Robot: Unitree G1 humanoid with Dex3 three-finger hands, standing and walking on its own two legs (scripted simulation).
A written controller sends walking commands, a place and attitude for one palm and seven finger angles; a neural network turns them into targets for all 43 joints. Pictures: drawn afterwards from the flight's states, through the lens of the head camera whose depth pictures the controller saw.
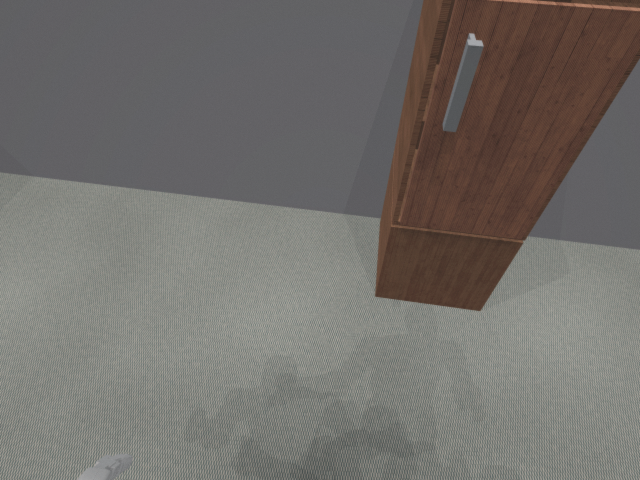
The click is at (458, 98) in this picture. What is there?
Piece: cupboard door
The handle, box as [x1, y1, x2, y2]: [442, 33, 483, 131]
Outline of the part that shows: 469,33 450,96 442,124 443,130 455,131 483,46 481,40 476,40 474,34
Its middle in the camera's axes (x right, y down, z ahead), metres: +0.28 -0.31 +0.78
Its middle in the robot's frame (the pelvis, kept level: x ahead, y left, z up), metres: +0.82 -0.24 +0.11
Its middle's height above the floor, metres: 0.87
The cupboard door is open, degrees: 0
